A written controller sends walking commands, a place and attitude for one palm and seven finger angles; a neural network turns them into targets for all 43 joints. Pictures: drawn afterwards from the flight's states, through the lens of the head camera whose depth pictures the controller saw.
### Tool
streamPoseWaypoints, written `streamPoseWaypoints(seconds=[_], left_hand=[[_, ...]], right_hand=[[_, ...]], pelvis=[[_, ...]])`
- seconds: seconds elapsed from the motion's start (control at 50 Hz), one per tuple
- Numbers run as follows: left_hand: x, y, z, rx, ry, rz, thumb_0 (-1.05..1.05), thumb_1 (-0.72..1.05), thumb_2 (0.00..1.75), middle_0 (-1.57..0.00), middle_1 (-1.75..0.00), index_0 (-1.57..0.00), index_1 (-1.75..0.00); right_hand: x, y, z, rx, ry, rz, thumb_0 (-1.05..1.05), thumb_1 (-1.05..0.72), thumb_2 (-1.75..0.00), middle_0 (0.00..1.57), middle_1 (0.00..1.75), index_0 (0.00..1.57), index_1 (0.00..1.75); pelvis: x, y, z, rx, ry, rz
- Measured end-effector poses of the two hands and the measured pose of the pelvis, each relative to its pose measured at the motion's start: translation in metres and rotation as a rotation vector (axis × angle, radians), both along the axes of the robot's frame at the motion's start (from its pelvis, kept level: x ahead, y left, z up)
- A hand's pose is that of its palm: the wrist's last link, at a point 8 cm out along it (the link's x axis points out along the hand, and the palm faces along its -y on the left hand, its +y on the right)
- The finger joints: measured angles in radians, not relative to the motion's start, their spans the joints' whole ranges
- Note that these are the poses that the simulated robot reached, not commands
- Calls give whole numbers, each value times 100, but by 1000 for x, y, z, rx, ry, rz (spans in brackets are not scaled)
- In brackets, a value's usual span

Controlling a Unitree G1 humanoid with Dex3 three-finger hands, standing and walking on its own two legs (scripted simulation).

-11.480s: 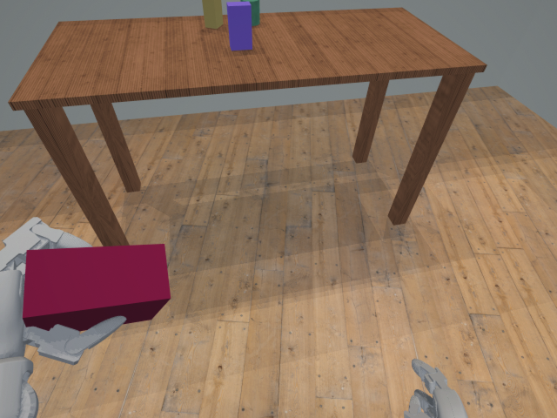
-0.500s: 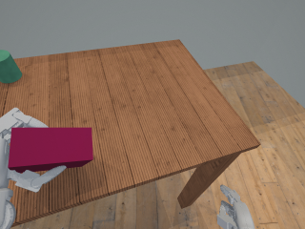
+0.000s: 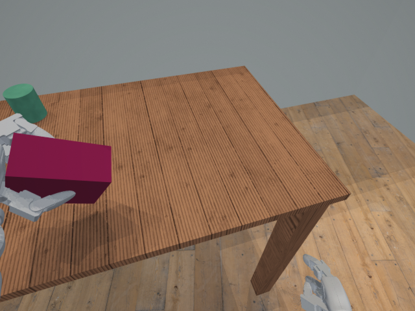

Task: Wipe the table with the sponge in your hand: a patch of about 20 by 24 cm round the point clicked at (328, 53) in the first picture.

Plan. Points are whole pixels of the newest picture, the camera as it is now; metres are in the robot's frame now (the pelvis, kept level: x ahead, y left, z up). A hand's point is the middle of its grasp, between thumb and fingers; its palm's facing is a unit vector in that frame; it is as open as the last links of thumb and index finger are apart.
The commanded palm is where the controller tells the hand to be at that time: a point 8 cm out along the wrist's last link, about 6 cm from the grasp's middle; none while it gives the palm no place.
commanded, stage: turn the palm down, sponge in hand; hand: left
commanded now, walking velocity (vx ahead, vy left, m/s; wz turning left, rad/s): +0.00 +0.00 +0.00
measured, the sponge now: (75, 174) +0.27 +0.25 +0.16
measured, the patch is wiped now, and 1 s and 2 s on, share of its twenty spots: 0.00 0.00 0.00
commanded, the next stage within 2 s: none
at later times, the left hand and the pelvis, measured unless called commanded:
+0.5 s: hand (70, 195) +0.22 +0.23 +0.18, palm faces +0.27 -0.57 -0.78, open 10.2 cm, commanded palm +0.17 +0.27 +0.22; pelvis -0.01 -0.05 -0.01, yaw +1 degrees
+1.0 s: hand (47, 181) +0.22 +0.25 +0.20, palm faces +0.29 -0.30 -0.91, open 10.2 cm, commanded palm +0.18 +0.26 +0.25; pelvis +0.00 -0.03 -0.01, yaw +1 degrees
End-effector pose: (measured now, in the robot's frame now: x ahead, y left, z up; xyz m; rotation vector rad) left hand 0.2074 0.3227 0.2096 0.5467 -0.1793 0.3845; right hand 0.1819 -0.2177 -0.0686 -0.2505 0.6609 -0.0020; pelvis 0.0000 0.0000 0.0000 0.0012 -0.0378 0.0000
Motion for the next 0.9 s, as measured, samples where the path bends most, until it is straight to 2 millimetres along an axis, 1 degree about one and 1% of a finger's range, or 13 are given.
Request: streamPoseWaypoints(seconds=[0.06, 0.12, 0.18, 0.26, 0.32, 0.36, 0.44, 0.5, 0.54, 0.6, 0.68, 0.78, 0.9], left_hand=[[-11, -22, -11, 55, 116, -44, -2, -51, 101, -70, -134, -74, -134], [-26, -39, -18, 80, 140, -80, -2, -51, 101, -70, -134, -74, -134], [-38, -43, -14, 121, 93, -39, -2, -51, 101, -70, -134, -74, -134], [-46, -35, -5, 168, 69, 78, -2, -51, 101, -70, -134, -74, -134], [-44, -33, -3, 194, 127, 125, -2, -51, 101, -70, -134, -74, -134], [-39, -37, -3, 220, 177, 119, -2, -51, 101, -70, -134, -74, -134], [-28, -56, 0, 287, 225, 44, -2, -51, 101, -70, -134, -74, -134], [-23, -69, 8, 344, 208, -4, -2, -51, 101, -70, -134, -74, -134], [-22, -73, 14, 374, 196, -9, -2, -51, 101, -70, -134, -74, -134], [-22, -70, 20, 405, 201, 28, -2, -51, 101, -70, -134, -74, -134], [-22, -59, 21, 444, 254, 98, -1, -51, 101, -70, -134, -74, -134], [-23, -60, 21, 495, 282, 105, -1, -51, 101, -70, -134, -74, -134], [-20, -67, 26, 557, 268, 93, -1, -51, 101, -70, -134, -74, -134]], right_hand=[[5, -6, 4, 19, -49, -17, 1, -90, -90, 20, 30, 20, 30], [9, -12, 5, 9, -77, -23, 1, -90, -90, 20, 30, 20, 30], [12, -18, 2, -7, -76, -15, 1, -90, -90, 20, 30, 20, 30], [12, -26, -5, -15, -56, -7, 1, -90, -90, 20, 30, 20, 30], [12, -31, -9, -12, -50, -16, 1, -90, -90, 20, 30, 20, 30], [11, -35, -11, -4, -55, -31, 1, -90, -90, 20, 30, 20, 30], [11, -44, -13, 8, -68, -63, 1, -90, -90, 20, 30, 20, 30], [11, -51, -15, 13, -68, -83, 1, -90, -90, 20, 30, 20, 30], [10, -55, -17, 14, -59, -96, 1, -90, -90, 20, 30, 20, 30], [9, -62, -21, 12, -36, -108, 1, -90, -90, 20, 30, 20, 30], [10, -67, -26, 0, -8, -116, 1, -90, -90, 20, 30, 20, 30], [17, -63, -25, -7, -15, -117, 1, -90, -90, 20, 30, 20, 30], [30, -43, -17, 19, -52, -95, 1, -90, -90, 20, 30, 20, 30]], pelvis=[[-3, -4, -1, 7, -6, -7], [-7, -11, -4, 12, -5, 1], [-11, -20, -6, 13, -6, 13], [-14, -32, -8, 13, -13, 31], [-14, -39, -8, 14, -22, 36], [-14, -42, -8, 15, -27, 34], [-11, -48, -9, 17, -27, 24], [-7, -51, -9, 19, -21, 16], [-4, -52, -10, 20, -17, 12], [-1, -52, -10, 20, -10, 12], [2, -50, -11, 21, -3, 13], [4, -45, -11, 21, 0, 13], [3, -38, -9, 20, -5, 13]])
